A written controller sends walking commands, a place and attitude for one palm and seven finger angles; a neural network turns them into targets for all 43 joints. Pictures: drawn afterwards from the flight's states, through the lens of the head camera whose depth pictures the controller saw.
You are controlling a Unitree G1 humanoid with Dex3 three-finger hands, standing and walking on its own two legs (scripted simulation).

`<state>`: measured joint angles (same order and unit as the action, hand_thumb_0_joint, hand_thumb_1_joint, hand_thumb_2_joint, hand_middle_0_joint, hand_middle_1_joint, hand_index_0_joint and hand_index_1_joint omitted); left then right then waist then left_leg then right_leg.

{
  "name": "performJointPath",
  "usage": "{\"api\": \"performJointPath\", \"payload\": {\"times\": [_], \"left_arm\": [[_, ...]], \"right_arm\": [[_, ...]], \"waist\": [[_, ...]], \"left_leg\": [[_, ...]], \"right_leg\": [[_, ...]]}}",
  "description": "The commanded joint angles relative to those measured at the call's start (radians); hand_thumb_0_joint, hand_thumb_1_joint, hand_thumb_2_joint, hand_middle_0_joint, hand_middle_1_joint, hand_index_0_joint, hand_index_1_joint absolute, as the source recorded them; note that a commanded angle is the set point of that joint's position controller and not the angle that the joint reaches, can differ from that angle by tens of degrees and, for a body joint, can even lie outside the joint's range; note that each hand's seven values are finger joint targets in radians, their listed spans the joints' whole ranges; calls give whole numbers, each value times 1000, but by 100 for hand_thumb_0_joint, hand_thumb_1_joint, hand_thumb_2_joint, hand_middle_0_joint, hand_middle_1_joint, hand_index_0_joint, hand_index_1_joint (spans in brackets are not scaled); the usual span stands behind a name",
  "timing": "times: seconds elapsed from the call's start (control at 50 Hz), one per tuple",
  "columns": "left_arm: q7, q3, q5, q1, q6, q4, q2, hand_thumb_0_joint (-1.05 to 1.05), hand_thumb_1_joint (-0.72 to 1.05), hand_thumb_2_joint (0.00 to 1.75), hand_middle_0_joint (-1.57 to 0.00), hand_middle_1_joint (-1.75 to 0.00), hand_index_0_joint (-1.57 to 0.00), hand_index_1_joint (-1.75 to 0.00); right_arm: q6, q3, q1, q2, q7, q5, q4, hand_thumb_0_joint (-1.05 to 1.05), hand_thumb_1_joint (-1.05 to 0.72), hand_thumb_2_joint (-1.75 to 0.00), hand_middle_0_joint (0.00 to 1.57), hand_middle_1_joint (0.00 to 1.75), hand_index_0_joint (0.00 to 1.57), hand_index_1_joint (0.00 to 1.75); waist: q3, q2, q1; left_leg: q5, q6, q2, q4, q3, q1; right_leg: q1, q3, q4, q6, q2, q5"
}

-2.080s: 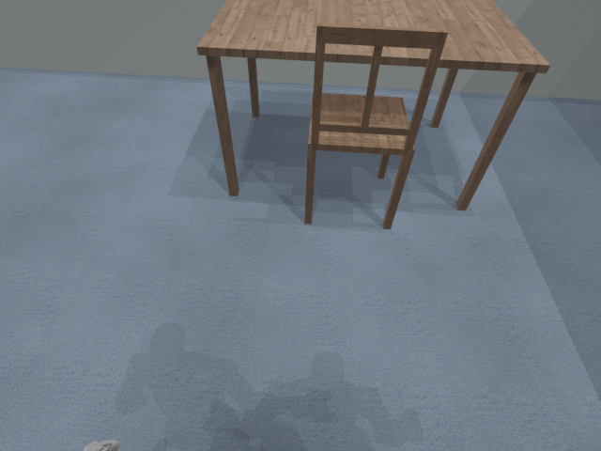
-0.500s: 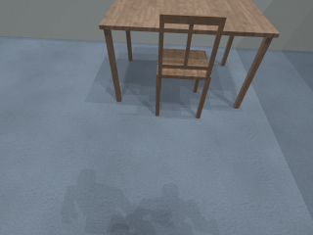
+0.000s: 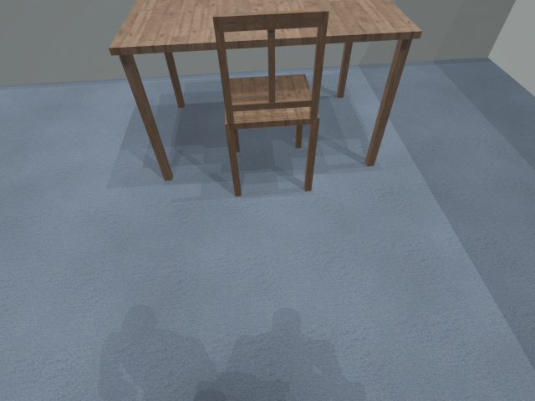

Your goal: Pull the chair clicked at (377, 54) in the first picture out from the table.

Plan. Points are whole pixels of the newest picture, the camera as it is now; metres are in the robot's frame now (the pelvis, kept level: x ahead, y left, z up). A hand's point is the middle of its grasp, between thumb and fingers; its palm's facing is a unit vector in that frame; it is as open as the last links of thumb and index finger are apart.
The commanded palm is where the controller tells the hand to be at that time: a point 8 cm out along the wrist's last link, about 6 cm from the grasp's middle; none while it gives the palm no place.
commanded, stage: walk to a spot facing it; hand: left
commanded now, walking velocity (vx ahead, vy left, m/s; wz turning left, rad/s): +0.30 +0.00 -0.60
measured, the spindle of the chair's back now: (271, 68) +1.20 +0.12 -0.09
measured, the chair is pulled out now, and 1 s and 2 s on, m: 0.00 0.00 0.00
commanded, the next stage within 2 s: turn to face it in 1.70 s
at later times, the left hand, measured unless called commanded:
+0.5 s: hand (141, 372) +0.19 +0.26 -0.17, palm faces -0.18 -0.96 -0.21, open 7.4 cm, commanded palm none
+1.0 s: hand (299, 210) +0.58 -0.01 -0.14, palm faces -0.64 -0.75 -0.20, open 7.4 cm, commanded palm none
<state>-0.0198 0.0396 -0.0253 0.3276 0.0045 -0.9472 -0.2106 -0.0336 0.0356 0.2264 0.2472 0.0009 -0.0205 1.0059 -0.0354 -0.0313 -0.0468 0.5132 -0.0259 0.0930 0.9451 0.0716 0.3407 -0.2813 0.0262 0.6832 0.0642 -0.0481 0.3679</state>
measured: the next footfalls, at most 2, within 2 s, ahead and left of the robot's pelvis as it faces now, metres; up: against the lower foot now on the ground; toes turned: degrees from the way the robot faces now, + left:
left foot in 0.40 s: +0.27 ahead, +0.15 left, +0.00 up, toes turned -10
right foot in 0.92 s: +0.38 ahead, -0.19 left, +0.00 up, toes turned -40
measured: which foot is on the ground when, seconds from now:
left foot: up 0.00-0.38, down 0.40-0.90, up 0.92-1.00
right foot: down 0.00-0.40, up 0.42-0.90, down 0.92-1.00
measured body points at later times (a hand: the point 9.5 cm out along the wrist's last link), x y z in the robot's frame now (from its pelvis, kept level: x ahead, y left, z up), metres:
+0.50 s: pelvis +0.16 +0.05 +0.01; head +0.19 +0.07 +0.45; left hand +0.20 +0.31 -0.15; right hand +0.24 -0.20 -0.10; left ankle +0.23 +0.15 -0.72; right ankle +0.03 -0.05 -0.64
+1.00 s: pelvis +0.33 -0.05 +0.00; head +0.37 -0.09 +0.44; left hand +0.61 +0.03 -0.13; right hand +0.11 -0.20 -0.15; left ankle +0.30 +0.13 -0.62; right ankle +0.35 -0.16 -0.72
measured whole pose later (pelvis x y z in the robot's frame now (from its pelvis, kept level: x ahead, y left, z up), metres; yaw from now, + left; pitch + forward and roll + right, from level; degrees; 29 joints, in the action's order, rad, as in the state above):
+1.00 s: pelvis +0.33 -0.05 +0.00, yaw -36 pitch -1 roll +0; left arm -0.04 0.05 -0.01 0.04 -0.03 -0.86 -0.22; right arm 0.01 0.04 0.43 0.20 -0.01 -0.01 1.06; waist -0.14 0.01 0.08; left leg 0.46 -0.05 0.18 1.27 0.12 0.31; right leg -0.42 0.11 0.67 0.10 -0.02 0.23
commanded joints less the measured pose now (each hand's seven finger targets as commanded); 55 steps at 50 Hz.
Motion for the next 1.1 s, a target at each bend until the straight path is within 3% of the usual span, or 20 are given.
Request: {"api": "performJointPath", "payload": {"times": [0.0, 0.08, 0.28, 0.34, 0.36, 0.38, 0.4, 0.42, 0.46, 0.54, 0.64, 0.78, 0.82, 0.86, 0.88, 0.9, 0.92, 0.96, 1.0, 1.08], "left_arm": [[26, 45, 4, 83, -44, 43, -196, 0, 90, 90, -20, -30, -20, -30], [23, 41, 5, 127, -67, 18, -156, 0, 90, 90, -20, -30, -20, -30], [34, 54, -6, 178, -60, -14, -156, 0, 90, 90, -20, -30, -20, -30], [32, 68, 0, 81, -56, 10, -170, 0, 90, 90, -20, -30, -20, -30], [25, 69, 9, 84, -57, 15, -134, 0, 90, 90, -20, -30, -20, -30], [8, 66, 22, 119, -56, 32, -73, 0, 90, 90, -20, -30, -20, -30], [2, 59, 16, 76, -63, 59, -76, 0, 90, 90, -20, -30, -20, -30], [3, 61, 7, 33, -58, 59, -82, 0, 90, 90, -20, -30, -20, -30], [-19, 68, -8, -22, -36, 55, -75, 0, 90, 90, -20, -30, -20, -30], [-36, 58, -11, -12, 0, 53, -34, 0, 90, 90, -20, -30, -20, -30], [-44, 42, -14, -175, 13, 113, -18, 0, 90, 90, -20, -30, -20, -30], [-46, 29, -6, -363, 2, 167, -26, 0, 90, 90, -20, -30, -20, -30], [-41, 33, -6, -302, -6, 153, -53, 0, 90, 90, -20, -30, -20, -30], [-31, 55, -10, -52, -31, 79, -126, 0, 90, 90, -20, -30, -20, -30], [-19, 82, -9, 63, -43, 51, -253, 0, 90, 90, -20, -30, -20, -30], [-3, 100, 15, 125, -42, 42, -352, 0, 90, 90, -20, -30, -20, -30], [7, 101, 26, 98, -28, 52, -346, 0, 90, 90, -20, -30, -20, -30], [12, 68, 24, -67, -32, 88, -239, 0, 90, 90, -20, -30, -20, -30], [19, 55, 12, -147, -48, 97, -192, 0, 90, 90, -20, -30, -20, -30], [13, 54, 5, -112, -60, 68, -164, 0, 90, 90, -20, -30, -20, -30]], "right_arm": [[66, 36, -162, 111, 11, -2, -163, 0, -90, -90, 20, 30, 20, 30], [62, 35, -123, 62, 12, 0, -150, 0, -90, -90, 20, 30, 20, 30], [90, 30, -254, 22, 17, 13, -232, 0, -90, -90, 20, 30, 20, 30], [106, 38, -48, 59, -3, 14, -178, 0, -90, -90, 20, 30, 20, 30], [112, 53, 117, 125, -22, 10, -126, 0, -90, -90, 20, 30, 20, 30], [116, 81, 251, 253, -28, -6, -95, 0, -90, -90, 20, 30, 20, 30], [103, 71, 270, 257, -27, 4, -106, 0, -90, -90, 20, 30, 20, 30], [104, 60, 185, 199, -22, -1, -117, 0, -90, -90, 20, 30, 20, 30], [110, 31, 73, 79, -21, -1, -126, 0, -90, -90, 20, 30, 20, 30], [135, 22, 85, 45, -28, 3, -94, 0, -90, -90, 20, 30, 20, 30], [138, 26, 169, 56, -25, 4, -51, 0, -90, -90, 20, 30, 20, 30], [118, 35, 238, 102, -21, -10, -15, 0, -90, -90, 20, 30, 20, 30], [112, 40, 230, 126, -18, -8, -16, 0, -90, -90, 20, 30, 20, 30], [105, 38, 208, 156, -12, 1, -35, 0, -90, -90, 20, 30, 20, 30], [102, 26, 240, 95, 3, 20, -62, 0, -90, -90, 20, 30, 20, 30], [102, 20, 209, 48, -7, 26, -111, 0, -90, -90, 20, 30, 20, 30], [102, 27, 124, 79, -15, 20, -125, 0, -90, -90, 20, 30, 20, 30], [92, 30, 84, 82, -10, 4, -114, 0, -90, -90, 20, 30, 20, 30], [67, 27, 159, 51, -8, -7, -77, 0, -90, -90, 20, 30, 20, 30], [57, 26, 133, 26, -1, -10, -88, 0, -90, -90, 20, 30, 20, 30]], "waist": [[-78, 92, 5], [-31, 114, 22], [-22, 186, -26], [36, 149, 81], [135, 52, 139], [240, -268, 163], [184, -185, 156], [99, -124, 128], [-74, -151, 71], [-10, -109, 23], [-69, -51, 49], [-86, -84, 100], [-28, -79, 63], [146, -51, -59], [285, 126, -96], [368, 244, -92], [297, 116, -94], [95, 67, -8], [62, 89, 75], [46, 125, 83]], "left_leg": [[-154, -9, 25, 214, -98, 391], [-271, -34, 15, 129, -59, 335], [-233, -18, -42, -201, -31, 223], [-280, 4, -77, -451, -19, -159], [-278, 26, 10, -495, -95, -456], [-222, 128, 348, -575, -508, -641], [-141, 203, 445, -672, -643, -533], [34, 211, 429, -730, -571, -375], [24, 149, 317, -777, -372, -154], [-380, 133, 243, -733, -64, -175], [-521, 146, 247, -744, 49, -265], [-767, 126, 269, -658, 177, -368], [-1013, 111, 276, -515, 218, -393], [-1055, 44, 223, -117, 267, -256], [-411, -8, 130, 201, 251, 87], [108, -42, 5, 546, 128, 338], [23, -17, 50, 553, -21, 358], [-151, -23, 113, 455, -50, 320], [-198, -34, 112, 333, -40, 207], [-259, -50, 80, 149, -18, 189]], "right_leg": [[124, -579, -521, 166, 327, 148], [151, -394, -478, 140, 250, -195], [220, -413, -388, 123, 223, -399], [62, -360, -200, 73, 148, -443], [-82, -304, 2, 41, 80, -401], [-313, -136, 344, -22, -56, 113], [-381, -113, 516, -32, -14, 203], [-410, -91, 629, -31, 30, 168], [-418, -75, 648, -41, 115, -4], [-385, -41, 565, -72, 150, -136], [-476, 7, 375, -88, 166, -238], [-328, 96, 34, -32, 107, -201], [-199, 124, -14, 0, 60, -130], [238, 163, -149, 37, 0, -187], [589, -175, -182, 125, 256, -227], [667, -643, -283, 244, 523, -443], [526, -564, -328, 240, 485, -328], [216, -392, -390, 165, 378, -206], [43, -244, -419, 127, 299, -263], [-32, -209, -445, 128, 235, -215]]}}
